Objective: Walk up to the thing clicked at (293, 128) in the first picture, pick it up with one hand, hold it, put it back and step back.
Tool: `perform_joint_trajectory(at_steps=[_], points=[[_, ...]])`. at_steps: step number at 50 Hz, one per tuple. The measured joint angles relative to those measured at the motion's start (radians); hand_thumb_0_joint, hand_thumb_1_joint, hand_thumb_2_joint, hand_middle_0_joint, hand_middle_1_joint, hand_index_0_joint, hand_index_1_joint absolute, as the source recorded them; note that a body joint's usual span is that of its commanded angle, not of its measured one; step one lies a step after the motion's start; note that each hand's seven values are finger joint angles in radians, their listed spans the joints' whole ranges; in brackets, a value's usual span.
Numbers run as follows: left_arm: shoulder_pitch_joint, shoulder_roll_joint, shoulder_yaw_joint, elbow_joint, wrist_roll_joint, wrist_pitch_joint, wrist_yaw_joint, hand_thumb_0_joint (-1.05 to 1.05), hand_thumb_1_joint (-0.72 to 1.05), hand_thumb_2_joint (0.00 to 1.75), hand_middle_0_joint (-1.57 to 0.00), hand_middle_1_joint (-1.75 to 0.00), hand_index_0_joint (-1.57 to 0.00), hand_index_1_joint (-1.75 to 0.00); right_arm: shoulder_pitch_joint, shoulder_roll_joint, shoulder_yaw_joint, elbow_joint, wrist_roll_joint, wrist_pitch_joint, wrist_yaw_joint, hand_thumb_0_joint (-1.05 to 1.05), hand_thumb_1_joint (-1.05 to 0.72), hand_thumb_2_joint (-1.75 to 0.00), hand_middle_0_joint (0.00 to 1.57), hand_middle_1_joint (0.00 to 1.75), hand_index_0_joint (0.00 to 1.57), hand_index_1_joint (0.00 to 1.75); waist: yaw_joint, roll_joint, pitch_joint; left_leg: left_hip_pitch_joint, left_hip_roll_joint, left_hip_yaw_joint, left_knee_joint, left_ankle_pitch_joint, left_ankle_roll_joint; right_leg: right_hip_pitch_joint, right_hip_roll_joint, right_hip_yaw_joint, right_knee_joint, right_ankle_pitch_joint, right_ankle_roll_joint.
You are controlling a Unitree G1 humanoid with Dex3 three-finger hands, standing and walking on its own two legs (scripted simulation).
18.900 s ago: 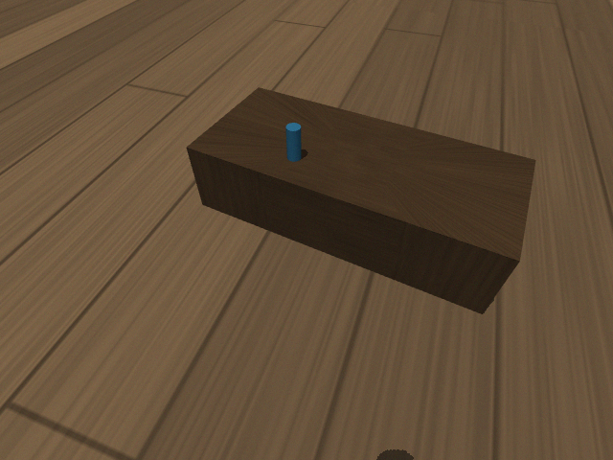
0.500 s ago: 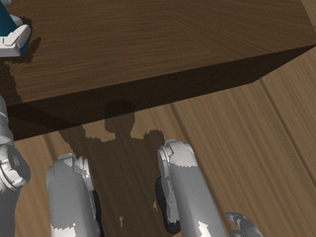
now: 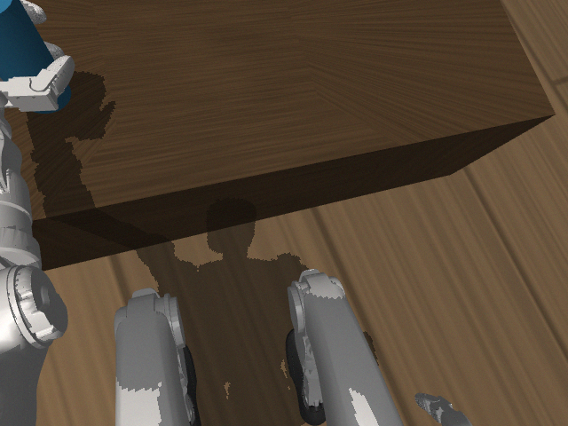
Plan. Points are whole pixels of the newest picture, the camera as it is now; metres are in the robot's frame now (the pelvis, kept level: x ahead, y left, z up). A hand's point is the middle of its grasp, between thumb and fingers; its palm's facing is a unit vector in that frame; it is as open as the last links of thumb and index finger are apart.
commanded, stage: settle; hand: left
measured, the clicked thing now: (17, 52) +0.56 +0.25 +0.03
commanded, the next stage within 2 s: lift in 0.46 s
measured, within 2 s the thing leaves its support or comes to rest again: neither
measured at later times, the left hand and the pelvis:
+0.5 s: hand (10, 34) +0.55 +0.24 +0.06, palm faces +0.19 -0.98 -0.04, open 7.6 cm; pelvis +0.01 +0.00 +0.04, yaw +1 degrees
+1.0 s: hand out of the picture +0.52 +0.24 +0.11, palm faces +0.19 -0.98 -0.04, open 7.6 cm; pelvis +0.02 +0.01 +0.10, yaw +2 degrees
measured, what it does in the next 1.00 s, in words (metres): rises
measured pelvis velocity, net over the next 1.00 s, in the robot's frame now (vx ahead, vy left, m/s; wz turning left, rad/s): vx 0.02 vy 0.01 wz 0.03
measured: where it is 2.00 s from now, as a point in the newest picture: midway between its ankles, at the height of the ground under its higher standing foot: (248, 400)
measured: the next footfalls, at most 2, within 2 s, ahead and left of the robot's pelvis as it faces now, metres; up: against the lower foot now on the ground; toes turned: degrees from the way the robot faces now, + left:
none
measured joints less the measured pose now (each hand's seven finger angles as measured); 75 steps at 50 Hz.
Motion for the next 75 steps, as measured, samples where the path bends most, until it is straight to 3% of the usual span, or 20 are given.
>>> perform_joint_trajectory(at_steps=[31, 41, 53, 66, 75], points=[[0.026, -0.050, -0.026, -0.002, -0.003, -0.018, 0.015, 0.01, -0.09, 1.06, -0.84, -1.02, -0.88, -1.01, -0.002, 0.018, -0.009, 0.017, 0.003, -0.030, -0.003, 0.00, -0.88, -0.89, 0.20, 0.30, 0.21, 0.30, 0.012, 0.002, -0.009, 0.150, -0.002, 0.019, -0.154, 0.014, 0.006, 0.149, -0.011, 0.001, -0.160, 0.020, 0.000], [0.089, -0.085, -0.026, -0.066, -0.025, -0.017, 0.018, 0.01, -0.09, 1.06, -0.83, -1.03, -0.88, -1.01, 0.004, 0.023, -0.018, 0.022, 0.011, -0.030, -0.005, 0.00, -0.91, -0.89, 0.20, 0.30, 0.21, 0.30, 0.026, 0.004, -0.009, 0.213, -0.001, 0.023, -0.203, 0.017, 0.005, 0.211, -0.012, 0.000, -0.210, 0.026, -0.001], [0.247, -0.175, -0.071, -0.187, -0.051, -0.003, 0.040, 0.01, -0.09, 1.06, -0.83, -1.04, -0.87, -1.02, -0.004, 0.031, -0.039, 0.036, 0.028, -0.041, -0.014, 0.00, -0.92, -0.90, 0.20, 0.30, 0.21, 0.30, 0.059, 0.010, -0.017, 0.400, 0.001, 0.031, -0.345, 0.035, 0.004, 0.398, -0.015, -0.005, -0.361, 0.052, -0.005], [0.496, -0.284, -0.174, -0.362, -0.101, -0.004, 0.055, 0.01, -0.10, 1.07, -0.83, -1.04, -0.87, -1.02, -0.013, 0.027, -0.058, 0.045, 0.050, -0.069, -0.028, 0.00, -0.91, -0.89, 0.20, 0.30, 0.21, 0.30, 0.110, 0.008, -0.013, 0.681, -0.004, 0.049, -0.556, 0.079, 0.003, 0.677, -0.024, -0.006, -0.576, 0.102, -0.009], [0.578, -0.324, -0.224, -0.399, -0.112, -0.018, 0.067, 0.01, -0.10, 1.07, -0.83, -1.04, -0.87, -1.02, -0.025, 0.028, -0.064, 0.044, 0.055, -0.084, -0.040, 0.01, -0.91, -0.89, 0.20, 0.30, 0.21, 0.30, 0.131, -0.001, 0.007, 0.856, -0.014, 0.062, -0.701, 0.127, 0.001, 0.848, -0.035, -0.004, -0.714, 0.147, -0.011]])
